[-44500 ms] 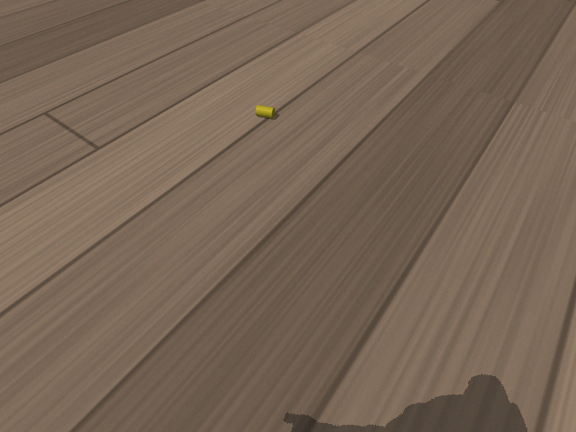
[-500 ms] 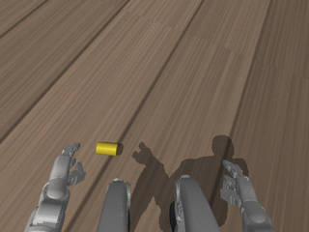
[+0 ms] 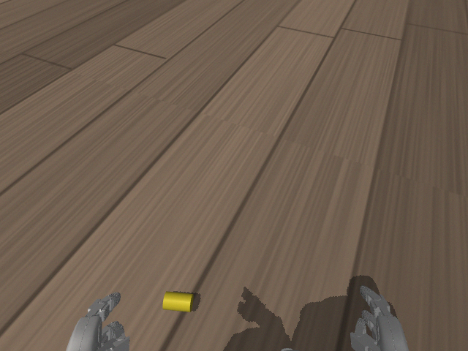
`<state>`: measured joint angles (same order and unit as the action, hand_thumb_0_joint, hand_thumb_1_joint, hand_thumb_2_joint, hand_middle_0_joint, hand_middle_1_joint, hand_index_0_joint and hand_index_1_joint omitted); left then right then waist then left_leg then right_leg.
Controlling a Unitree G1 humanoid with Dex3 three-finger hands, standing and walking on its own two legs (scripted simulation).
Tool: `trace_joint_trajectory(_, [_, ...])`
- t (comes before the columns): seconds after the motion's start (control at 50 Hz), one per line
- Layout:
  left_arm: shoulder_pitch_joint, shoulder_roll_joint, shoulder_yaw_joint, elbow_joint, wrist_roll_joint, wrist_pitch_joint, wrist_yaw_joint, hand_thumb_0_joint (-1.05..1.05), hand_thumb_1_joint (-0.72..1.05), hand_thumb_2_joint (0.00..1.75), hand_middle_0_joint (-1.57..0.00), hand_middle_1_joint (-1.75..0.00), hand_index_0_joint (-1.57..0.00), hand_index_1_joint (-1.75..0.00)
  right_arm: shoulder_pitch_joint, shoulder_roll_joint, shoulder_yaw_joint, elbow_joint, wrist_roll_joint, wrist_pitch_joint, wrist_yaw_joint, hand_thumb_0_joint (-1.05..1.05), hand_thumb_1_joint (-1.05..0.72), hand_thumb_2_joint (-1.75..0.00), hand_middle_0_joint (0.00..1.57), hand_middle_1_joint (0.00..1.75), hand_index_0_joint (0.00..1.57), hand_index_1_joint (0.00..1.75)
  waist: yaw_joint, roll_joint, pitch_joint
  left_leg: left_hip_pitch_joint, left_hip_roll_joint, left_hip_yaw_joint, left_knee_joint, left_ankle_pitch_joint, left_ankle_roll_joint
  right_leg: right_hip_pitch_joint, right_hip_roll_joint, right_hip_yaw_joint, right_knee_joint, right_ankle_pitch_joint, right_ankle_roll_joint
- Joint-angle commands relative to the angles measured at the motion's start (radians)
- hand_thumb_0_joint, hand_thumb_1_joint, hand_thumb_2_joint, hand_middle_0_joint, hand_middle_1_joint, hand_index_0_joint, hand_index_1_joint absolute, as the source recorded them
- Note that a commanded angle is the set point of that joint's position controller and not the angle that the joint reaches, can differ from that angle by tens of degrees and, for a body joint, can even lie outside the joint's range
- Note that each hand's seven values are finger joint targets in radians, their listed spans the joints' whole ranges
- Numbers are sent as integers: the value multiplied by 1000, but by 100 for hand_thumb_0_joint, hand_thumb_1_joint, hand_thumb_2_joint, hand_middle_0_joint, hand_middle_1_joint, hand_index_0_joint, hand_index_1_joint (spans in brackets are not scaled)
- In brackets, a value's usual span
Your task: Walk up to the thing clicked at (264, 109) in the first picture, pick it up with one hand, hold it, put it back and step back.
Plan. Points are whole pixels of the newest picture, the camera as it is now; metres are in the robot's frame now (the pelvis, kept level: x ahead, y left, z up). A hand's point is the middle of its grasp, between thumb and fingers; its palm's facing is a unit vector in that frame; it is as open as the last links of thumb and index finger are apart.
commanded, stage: home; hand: left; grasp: from above
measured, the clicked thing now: (178, 301) +0.42 +0.20 -0.68
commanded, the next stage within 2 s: stand in 1.98 s
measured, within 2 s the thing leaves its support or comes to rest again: neither
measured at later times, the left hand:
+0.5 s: hand out of the picture +0.15 +0.18 -0.04, palm faces +0.06 -0.98 -0.20, open 7.4 cm
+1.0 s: hand out of the picture +0.15 +0.18 -0.04, palm faces +0.05 -0.98 -0.20, open 7.4 cm
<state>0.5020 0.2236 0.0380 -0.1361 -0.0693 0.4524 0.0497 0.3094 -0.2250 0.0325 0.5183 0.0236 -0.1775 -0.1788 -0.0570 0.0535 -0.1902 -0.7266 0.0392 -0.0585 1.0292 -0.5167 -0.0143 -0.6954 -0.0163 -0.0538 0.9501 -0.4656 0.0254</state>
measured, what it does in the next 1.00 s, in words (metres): stands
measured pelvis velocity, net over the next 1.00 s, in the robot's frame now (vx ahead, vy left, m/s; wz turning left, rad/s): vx -0.01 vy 0.00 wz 0.00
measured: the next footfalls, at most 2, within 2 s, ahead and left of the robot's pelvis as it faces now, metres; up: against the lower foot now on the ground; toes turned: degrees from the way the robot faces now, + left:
none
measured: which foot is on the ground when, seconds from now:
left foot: down 0.00-1.00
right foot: down 0.00-1.00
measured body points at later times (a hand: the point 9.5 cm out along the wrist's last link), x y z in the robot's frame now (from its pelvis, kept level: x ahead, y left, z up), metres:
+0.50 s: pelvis +0.00 +0.00 +0.00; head +0.01 +0.01 +0.45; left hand +0.15 +0.23 -0.03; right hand +0.16 -0.24 -0.06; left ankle -0.01 +0.12 -0.68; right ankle +0.00 -0.14 -0.68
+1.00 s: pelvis -0.01 +0.00 +0.00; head +0.01 +0.01 +0.45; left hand +0.15 +0.23 -0.03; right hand +0.15 -0.24 -0.06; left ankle -0.01 +0.12 -0.68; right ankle +0.00 -0.14 -0.68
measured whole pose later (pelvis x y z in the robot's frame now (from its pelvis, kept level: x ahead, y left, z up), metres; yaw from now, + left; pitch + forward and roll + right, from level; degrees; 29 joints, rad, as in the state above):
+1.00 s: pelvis -0.01 +0.00 +0.00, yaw +0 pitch +10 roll -3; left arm 0.49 0.23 0.03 -0.13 -0.05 0.47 0.02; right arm 0.28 -0.22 0.03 0.54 0.01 -0.24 -0.17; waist -0.03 0.04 -0.16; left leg -0.68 0.03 -0.05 1.02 -0.50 -0.01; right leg -0.65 -0.02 -0.05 0.94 -0.45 0.03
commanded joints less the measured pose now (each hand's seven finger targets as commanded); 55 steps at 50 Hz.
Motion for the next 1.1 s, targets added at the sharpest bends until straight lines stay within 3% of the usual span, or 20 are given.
trace_joint_trajectory(0.0, [-2, 85, 43, -188, 14, -36, -11, 0, 90, 90, -20, -30, -20, -30, -76, -109, -49, -159, -8, -78, -13, 0, -90, -90, 20, 30, 20, 30, 3, -17, -38, 111, -36, 17, -186, 271, 23, 88, 42, -42, -150, 213, -26])
trace_joint_trajectory(0.22, [-37, 102, 52, -196, 28, -51, -22, 0, 90, 90, -20, -30, -20, -30, -93, -118, -53, -143, -17, -105, -6, 0, -90, -90, 20, 30, 20, 30, 15, 1, -66, 140, -43, 22, -177, 294, 20, 121, 33, -26, -142, 241, -23])
trace_joint_trajectory(0.86, [-38, 102, 51, -188, 26, -35, -23, 0, 90, 90, -20, -30, -20, -30, -107, -115, -49, -138, -14, -118, -11, 0, -90, -90, 20, 30, 20, 30, 28, 5, -13, 102, -34, 13, -214, 159, 21, 91, 37, -28, -160, 116, -24])
trace_joint_trajectory(1.02, [-41, 101, 50, -199, 25, -38, -24, 0, 90, 90, -20, -30, -20, -30, -100, -114, -50, -139, -15, -125, -11, 0, -90, -90, 20, 30, 20, 30, 24, -1, -28, 99, -35, 12, -206, 158, 21, 90, 37, -26, -157, 116, -22])
trace_joint_trajectory(1.08, [-34, 102, 47, -202, 27, -42, -25, 0, 90, 90, -20, -30, -20, -30, -97, -114, -53, -134, -16, -123, -12, 0, -90, -90, 20, 30, 20, 30, 22, 11, -54, 120, -34, 17, -194, 211, 18, 97, 37, -26, -144, 157, -24])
